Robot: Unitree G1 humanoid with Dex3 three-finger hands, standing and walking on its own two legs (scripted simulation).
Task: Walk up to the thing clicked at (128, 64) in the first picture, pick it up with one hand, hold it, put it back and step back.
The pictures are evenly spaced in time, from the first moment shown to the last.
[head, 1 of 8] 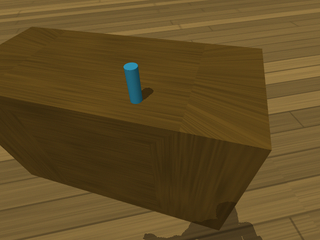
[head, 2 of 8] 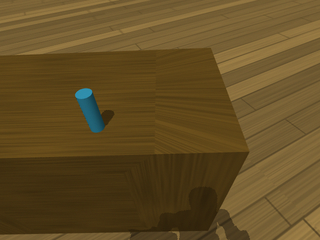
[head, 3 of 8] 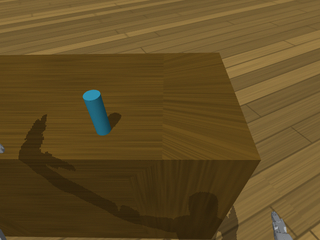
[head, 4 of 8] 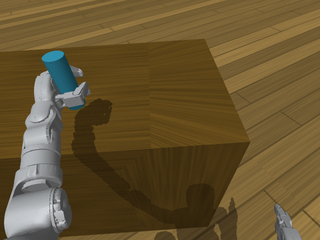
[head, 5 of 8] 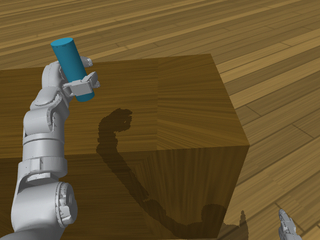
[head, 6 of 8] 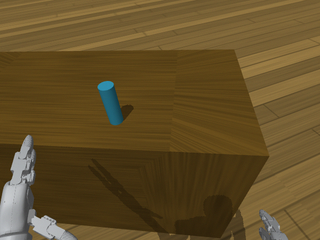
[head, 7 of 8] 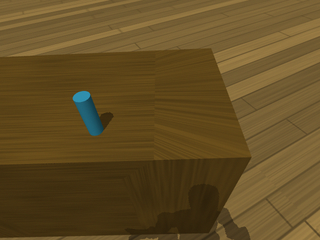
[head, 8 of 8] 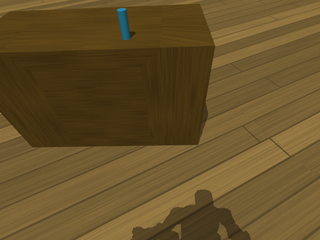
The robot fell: no
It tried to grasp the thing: yes
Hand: left
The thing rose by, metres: 0.27
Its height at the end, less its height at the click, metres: +0.00
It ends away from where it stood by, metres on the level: 0.01
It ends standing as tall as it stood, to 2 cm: yes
